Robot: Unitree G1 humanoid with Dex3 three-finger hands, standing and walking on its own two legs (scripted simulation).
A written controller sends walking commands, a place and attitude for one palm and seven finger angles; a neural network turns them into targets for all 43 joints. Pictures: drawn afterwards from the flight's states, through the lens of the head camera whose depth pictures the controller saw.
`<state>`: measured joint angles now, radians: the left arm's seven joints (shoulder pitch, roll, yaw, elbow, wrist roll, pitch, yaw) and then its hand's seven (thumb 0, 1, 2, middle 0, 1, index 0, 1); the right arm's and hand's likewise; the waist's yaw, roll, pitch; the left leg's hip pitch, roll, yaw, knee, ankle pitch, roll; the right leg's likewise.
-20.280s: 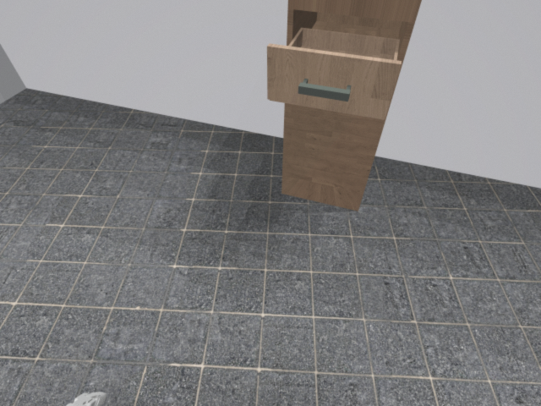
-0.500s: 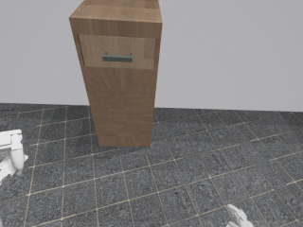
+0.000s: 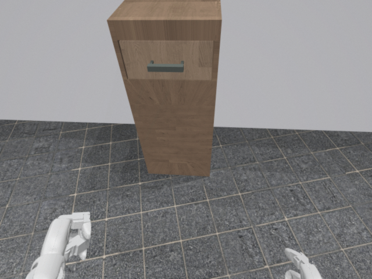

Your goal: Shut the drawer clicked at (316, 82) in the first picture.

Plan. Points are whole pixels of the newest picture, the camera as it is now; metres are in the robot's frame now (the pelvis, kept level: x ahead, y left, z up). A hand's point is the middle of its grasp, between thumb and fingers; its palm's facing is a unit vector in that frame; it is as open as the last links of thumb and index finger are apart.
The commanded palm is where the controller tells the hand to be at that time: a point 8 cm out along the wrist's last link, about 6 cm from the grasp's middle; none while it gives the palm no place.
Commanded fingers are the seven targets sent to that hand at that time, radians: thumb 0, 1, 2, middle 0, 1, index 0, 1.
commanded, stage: let the arm hang, fingers relaxed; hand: left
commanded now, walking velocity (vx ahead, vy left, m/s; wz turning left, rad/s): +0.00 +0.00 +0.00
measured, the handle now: (166, 65) +0.85 +0.13 +0.04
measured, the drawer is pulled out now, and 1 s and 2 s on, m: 0.00 0.00 0.00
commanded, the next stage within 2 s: look to check the result in 0.96 s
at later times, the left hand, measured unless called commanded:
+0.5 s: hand out of the picture -0.05 +0.19 -0.16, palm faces +0.02 -0.97 -0.22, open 5.9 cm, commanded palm none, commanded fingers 0.00 0.90 0.90 -0.20 -0.30 -0.20 -0.30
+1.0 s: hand out of the picture -0.01 +0.16 -0.16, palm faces +0.03 -0.98 -0.18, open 7.3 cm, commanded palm none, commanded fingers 0.00 0.90 0.90 -0.20 -0.30 -0.20 -0.30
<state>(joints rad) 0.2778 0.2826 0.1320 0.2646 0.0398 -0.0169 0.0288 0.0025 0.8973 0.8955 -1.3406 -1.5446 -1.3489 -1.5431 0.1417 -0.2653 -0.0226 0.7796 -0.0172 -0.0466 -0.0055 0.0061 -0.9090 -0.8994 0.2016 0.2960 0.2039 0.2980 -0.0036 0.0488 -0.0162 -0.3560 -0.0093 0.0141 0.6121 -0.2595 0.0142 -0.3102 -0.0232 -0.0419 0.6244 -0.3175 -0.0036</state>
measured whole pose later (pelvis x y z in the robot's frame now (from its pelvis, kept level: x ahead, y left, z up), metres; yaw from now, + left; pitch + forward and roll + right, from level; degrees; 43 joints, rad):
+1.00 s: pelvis +0.00 +0.00 +0.01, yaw -1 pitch -2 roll +0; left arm 0.29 0.11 0.02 1.15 0.01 -0.01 0.04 0.01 0.91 0.89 -0.20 -0.30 -0.20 -0.30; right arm 0.34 -0.09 -0.01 1.13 -0.02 0.01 -0.04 0.00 -0.91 -0.90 0.20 0.30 0.20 0.30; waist -0.02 0.02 0.05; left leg -0.23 0.01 0.02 0.45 -0.19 0.01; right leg -0.18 0.00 -0.03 0.45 -0.24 -0.01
